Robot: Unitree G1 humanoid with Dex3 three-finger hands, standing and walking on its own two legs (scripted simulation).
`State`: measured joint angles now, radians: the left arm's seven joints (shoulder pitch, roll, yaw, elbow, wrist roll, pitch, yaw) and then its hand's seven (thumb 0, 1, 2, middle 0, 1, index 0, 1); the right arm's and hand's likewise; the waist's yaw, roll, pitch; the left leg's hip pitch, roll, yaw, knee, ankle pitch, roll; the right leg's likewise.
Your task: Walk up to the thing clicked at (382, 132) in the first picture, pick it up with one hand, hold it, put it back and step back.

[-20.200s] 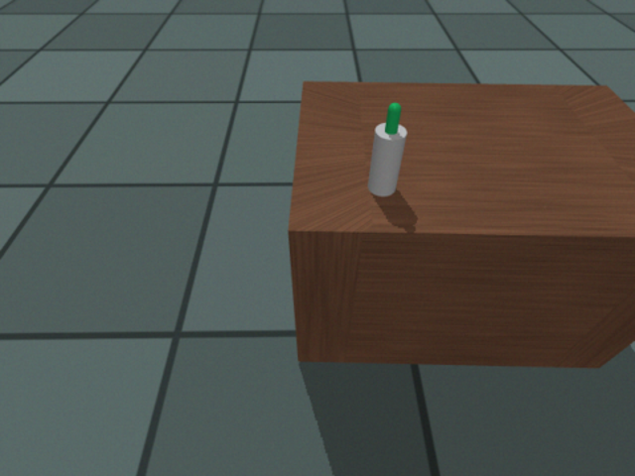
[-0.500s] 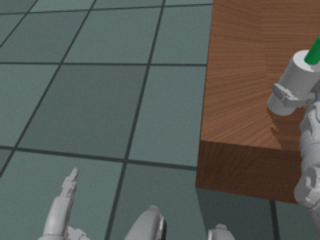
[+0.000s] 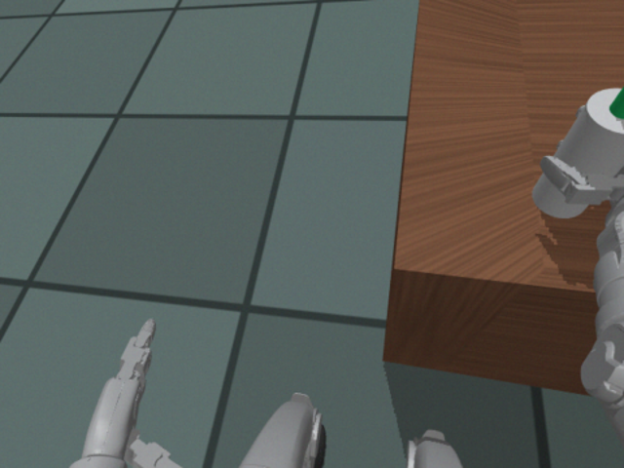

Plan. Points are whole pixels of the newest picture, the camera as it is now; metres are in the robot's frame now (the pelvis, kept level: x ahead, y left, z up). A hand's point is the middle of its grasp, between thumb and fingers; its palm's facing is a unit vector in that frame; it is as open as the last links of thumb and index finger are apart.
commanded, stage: open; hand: right
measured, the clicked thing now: (600, 142) +0.52 -0.23 +0.08
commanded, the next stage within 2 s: withdraw in 0.38 s
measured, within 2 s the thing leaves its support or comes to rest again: neither
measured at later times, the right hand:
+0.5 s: hand (587, 154) +0.52 -0.23 +0.06, palm faces +0.24 +0.97 +0.00, open 13.1 cm
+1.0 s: hand out of the picture +0.52 -0.30 +0.17, palm faces +0.30 +0.95 -0.02, open 16.9 cm
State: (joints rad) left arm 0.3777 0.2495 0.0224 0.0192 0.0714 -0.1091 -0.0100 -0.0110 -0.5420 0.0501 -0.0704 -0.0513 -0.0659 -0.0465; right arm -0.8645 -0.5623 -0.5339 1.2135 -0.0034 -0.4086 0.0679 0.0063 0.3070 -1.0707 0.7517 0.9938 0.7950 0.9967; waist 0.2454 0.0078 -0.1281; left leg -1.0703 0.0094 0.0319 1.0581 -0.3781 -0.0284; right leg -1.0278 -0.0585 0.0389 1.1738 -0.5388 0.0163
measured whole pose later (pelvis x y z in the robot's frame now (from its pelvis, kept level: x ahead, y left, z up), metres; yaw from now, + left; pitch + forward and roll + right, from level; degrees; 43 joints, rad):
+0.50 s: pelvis +0.00 +0.00 +0.00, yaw +0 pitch +22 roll +3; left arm 0.39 0.25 0.03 -0.01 0.06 -0.07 -0.02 -0.01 -0.55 0.06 -0.07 -0.05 -0.06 -0.05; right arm -0.87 -0.56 -0.53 1.20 0.00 -0.40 0.07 -0.01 0.34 -0.32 0.59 0.46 0.59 0.46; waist 0.24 0.00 -0.13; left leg -1.07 0.01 0.03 1.07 -0.38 -0.03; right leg -1.03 -0.06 0.04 1.18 -0.54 0.02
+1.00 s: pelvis +0.02 +0.00 +0.03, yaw -1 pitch +18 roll +3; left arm 0.36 0.26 -0.02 0.18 0.01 -0.05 0.02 -0.01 -0.54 0.04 -0.07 -0.05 -0.06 -0.04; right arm -0.92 -0.72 -0.53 1.20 0.05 -0.24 0.18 -0.01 0.43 -0.05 0.11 0.06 0.09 0.06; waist 0.18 -0.01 -0.13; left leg -0.86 0.01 0.03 0.89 -0.35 -0.03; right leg -0.82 -0.06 0.03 1.00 -0.50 0.02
